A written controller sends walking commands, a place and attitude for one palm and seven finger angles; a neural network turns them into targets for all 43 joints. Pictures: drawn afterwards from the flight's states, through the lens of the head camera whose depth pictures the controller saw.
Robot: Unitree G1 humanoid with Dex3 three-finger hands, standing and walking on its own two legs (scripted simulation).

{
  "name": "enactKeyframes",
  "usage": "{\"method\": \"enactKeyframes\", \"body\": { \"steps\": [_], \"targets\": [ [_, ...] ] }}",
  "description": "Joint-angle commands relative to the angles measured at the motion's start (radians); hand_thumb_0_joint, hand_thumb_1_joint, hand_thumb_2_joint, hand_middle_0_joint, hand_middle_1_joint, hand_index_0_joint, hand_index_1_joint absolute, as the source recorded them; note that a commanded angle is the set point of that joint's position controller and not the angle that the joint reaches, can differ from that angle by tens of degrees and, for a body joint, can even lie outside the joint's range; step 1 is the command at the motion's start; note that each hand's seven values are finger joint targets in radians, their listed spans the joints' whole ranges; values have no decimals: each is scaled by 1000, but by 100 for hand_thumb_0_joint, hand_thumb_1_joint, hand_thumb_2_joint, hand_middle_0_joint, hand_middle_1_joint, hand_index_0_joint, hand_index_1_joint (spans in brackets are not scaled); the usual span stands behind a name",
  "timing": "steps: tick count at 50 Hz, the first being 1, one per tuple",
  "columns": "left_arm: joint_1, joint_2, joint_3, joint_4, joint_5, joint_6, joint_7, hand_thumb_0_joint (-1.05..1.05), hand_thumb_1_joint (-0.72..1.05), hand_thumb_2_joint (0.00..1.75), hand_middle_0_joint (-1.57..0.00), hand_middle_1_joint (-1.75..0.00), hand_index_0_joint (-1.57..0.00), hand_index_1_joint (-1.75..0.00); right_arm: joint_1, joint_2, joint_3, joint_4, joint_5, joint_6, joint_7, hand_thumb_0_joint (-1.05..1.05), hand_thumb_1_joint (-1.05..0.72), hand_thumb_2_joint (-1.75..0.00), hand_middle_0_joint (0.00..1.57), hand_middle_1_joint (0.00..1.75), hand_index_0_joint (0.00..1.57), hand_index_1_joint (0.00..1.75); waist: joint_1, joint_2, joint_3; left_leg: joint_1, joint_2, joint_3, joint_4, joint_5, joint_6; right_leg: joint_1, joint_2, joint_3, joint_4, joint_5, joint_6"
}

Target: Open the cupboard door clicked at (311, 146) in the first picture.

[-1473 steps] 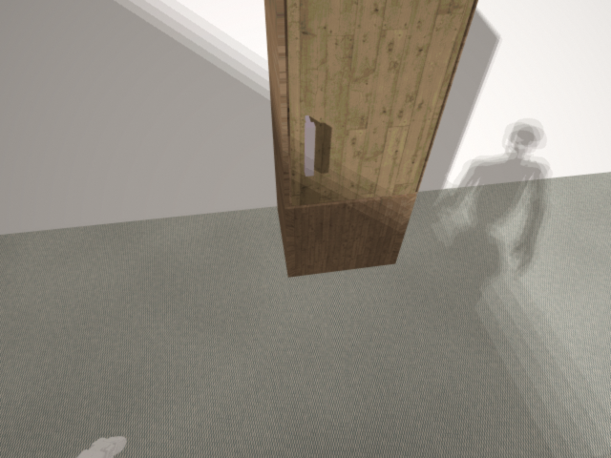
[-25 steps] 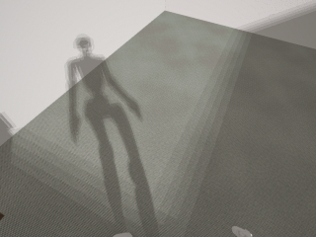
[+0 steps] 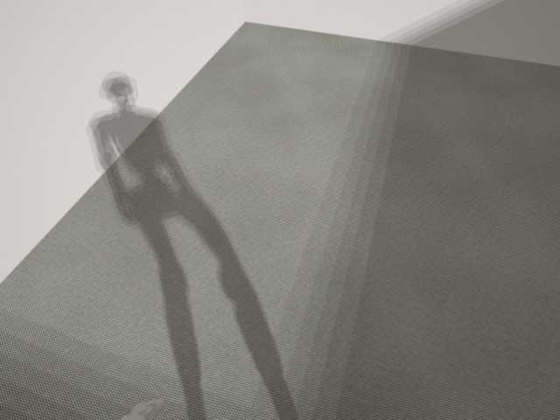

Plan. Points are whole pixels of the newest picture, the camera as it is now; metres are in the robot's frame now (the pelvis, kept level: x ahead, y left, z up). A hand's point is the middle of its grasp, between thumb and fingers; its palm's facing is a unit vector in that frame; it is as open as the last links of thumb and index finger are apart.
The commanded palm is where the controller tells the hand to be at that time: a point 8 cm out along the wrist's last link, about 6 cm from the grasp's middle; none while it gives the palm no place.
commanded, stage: walk to a spot facing it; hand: left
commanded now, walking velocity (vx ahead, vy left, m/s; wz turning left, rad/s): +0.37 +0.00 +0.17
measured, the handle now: out of the picture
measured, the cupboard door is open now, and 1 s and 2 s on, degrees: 41 41 41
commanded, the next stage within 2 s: turn to face it in 0.22 s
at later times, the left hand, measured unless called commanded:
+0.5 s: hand (161, 386) +0.20 +0.21 -0.17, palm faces +0.18 -0.97 -0.18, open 7.4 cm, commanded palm none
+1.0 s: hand (172, 355) +0.25 +0.21 -0.18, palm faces +0.46 -0.86 -0.20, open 7.4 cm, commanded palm none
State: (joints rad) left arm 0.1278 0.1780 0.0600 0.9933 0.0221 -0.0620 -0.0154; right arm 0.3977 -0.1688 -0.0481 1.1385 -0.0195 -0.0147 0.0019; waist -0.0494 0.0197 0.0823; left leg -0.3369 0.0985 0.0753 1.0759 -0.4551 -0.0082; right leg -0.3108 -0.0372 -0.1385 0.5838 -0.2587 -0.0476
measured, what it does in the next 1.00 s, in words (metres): walks ahead, turning left: left foot, then right foot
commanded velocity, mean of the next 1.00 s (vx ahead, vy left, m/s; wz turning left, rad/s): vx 0.08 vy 0.00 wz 0.49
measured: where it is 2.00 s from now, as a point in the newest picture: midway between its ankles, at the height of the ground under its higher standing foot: (298, 376)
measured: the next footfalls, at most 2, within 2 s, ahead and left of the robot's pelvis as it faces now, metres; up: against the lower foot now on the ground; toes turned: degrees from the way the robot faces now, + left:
left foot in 0.32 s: +0.27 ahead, +0.14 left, +0.00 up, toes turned +11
right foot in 0.66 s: +0.34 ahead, -0.11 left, +0.00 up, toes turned +9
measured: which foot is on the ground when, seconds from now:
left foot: up 0.00-0.30, down 0.32-0.66, up 0.68-0.96, down 0.98-1.00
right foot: down 0.00-0.32, up 0.34-0.64, down 0.66-0.98, up 1.00-1.00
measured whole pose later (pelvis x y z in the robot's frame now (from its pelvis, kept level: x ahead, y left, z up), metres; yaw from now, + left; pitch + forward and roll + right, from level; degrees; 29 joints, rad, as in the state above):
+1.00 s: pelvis +0.27 +0.00 -0.01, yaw +27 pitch +2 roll +0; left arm 0.19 0.22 0.05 0.91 0.02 0.02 0.01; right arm 0.12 -0.25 -0.07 0.89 -0.02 0.03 0.02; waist -0.01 -0.05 0.10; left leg -0.34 0.03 0.10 0.60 -0.26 -0.01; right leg -0.31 -0.17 -0.24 0.74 -0.44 0.04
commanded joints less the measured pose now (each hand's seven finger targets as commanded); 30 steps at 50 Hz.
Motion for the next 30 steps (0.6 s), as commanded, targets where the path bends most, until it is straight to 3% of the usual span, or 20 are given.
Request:
{"method": "enactKeyframes", "body": {
  "steps": [1,3,5,7,11,12,13,14,15,16,17,18,19,20,21,23,26,28,30],
  "targets": [
    [171,99,17,20,-2,-8,22,0,90,90,-20,-30,-20,-30,-76,-37,-12,-110,-7,-18,4,0,-90,-90,20,30,20,30,49,-148,-18,-232,73,-42,7,112,-17,131,-291,251,-409,95,-122],
    [156,114,18,23,1,-20,21,0,90,90,-20,-30,-20,-30,-64,-13,-11,-111,-5,-9,16,0,-90,-90,20,30,20,30,24,-118,-17,-188,66,-23,-108,169,-21,96,-275,182,-431,82,-121],
    [169,108,22,30,0,-28,18,0,90,90,-20,-30,-20,-30,-108,-4,-13,-134,-8,-7,25,0,-90,-90,20,30,20,30,30,-88,-4,-175,56,-5,-217,231,-25,98,-262,159,-437,72,-121],
    [191,126,18,52,1,-31,16,0,90,90,-20,-30,-20,-30,-160,-5,-13,-156,-4,-13,33,0,-90,-90,20,30,20,30,46,-103,-4,-168,33,12,-317,255,-19,142,-256,141,-424,96,-114],
    [226,141,18,78,-1,-28,17,0,90,90,-20,-30,-20,-30,-225,-34,-12,-187,-4,-29,33,0,-90,-90,20,30,20,30,57,-120,-12,-123,-10,50,-466,268,3,253,-254,97,-337,266,-84],
    [234,139,17,83,-2,-26,18,0,90,90,-20,-30,-20,-30,-205,-45,-15,-181,-6,-32,29,0,-90,-90,20,30,20,30,43,-92,-22,-53,-29,66,-511,279,11,244,-243,79,-279,345,-71],
    [218,137,16,79,-4,-23,20,0,90,90,-20,-30,-20,-30,-117,-68,-19,-155,-9,-38,23,0,-90,-90,20,30,20,30,-5,-65,-55,90,-48,67,-572,319,27,204,-213,20,-148,430,-45],
    [225,116,12,66,-7,-19,18,0,90,90,-20,-30,-20,-30,8,-131,-31,-120,-16,-43,14,0,-90,-90,20,30,20,30,-50,46,-137,317,8,-26,-589,386,73,71,-158,-25,66,387,-1],
    [262,73,1,44,-14,-16,13,0,90,90,-20,-30,-20,-30,129,-238,-54,-98,-26,-47,-1,0,-90,-90,20,30,20,30,-77,243,-244,536,248,-363,-633,450,187,-173,-30,-70,354,21,53],
    [198,79,-10,7,-12,-20,14,0,90,90,-20,-30,-20,-30,188,-265,-56,-89,-15,-35,-15,0,-90,-90,20,30,20,30,-98,263,-268,567,367,-519,-722,602,273,-269,18,19,587,-331,52],
    [127,95,-6,-24,-9,-13,18,0,90,90,-20,-30,-20,-30,138,-260,-52,-105,-10,-26,-20,0,-90,-90,20,30,20,30,-78,133,-159,445,364,-490,-729,593,289,-312,-27,90,661,-308,50],
    [84,76,-4,-27,-1,-11,21,0,90,90,-20,-30,-20,-30,74,-227,-45,-115,-12,-35,-26,0,-90,-90,20,30,20,30,-56,125,-120,342,317,-453,-731,672,266,-351,-46,105,687,-265,63],
    [80,75,1,-20,-2,0,20,0,90,90,-20,-30,-20,-30,0,-194,-32,-137,-9,-39,-29,0,-90,-90,20,30,20,30,-22,146,-82,232,294,-397,-750,675,238,-319,-78,132,667,-225,75],
    [98,77,4,-17,-1,15,16,0,90,90,-20,-30,-20,-30,-56,-171,-20,-157,-6,-41,-30,0,-90,-90,20,30,20,30,10,126,-51,139,251,-319,-765,664,203,-250,-90,134,599,-192,85],
    [134,63,5,-11,0,30,12,0,90,90,-20,-30,-20,-30,-104,-169,-16,-169,-5,-42,-32,0,-90,-90,20,30,20,30,41,128,-61,88,206,-258,-769,650,178,-191,-78,119,539,-157,95],
    [168,60,9,-14,-4,50,8,0,90,90,-20,-30,-20,-30,-163,-192,-21,-189,-5,-35,-32,0,-90,-90,20,30,20,30,69,124,-120,37,164,-200,-757,582,160,-98,-56,99,409,-136,106],
    [126,64,18,-45,-3,63,10,0,90,90,-20,-30,-20,-30,-187,-210,-37,-206,-6,-14,-27,0,-90,-90,20,30,20,30,59,106,-115,-32,132,-231,-760,400,156,-20,-17,63,254,-77,116],
    [130,77,21,-62,-2,64,13,0,90,90,-20,-30,-20,-30,-213,-221,-44,-216,-7,3,-23,0,-90,-90,20,30,20,30,68,118,-118,-57,122,-268,-743,316,150,32,4,52,164,-48,116],
    [164,102,33,-65,-5,60,17,0,90,90,-20,-30,-20,-30,-242,-223,-50,-231,-3,18,-20,0,-90,-90,20,30,20,30,94,100,-121,-114,82,-268,-666,259,114,156,16,48,3,18,114]
  ]
}}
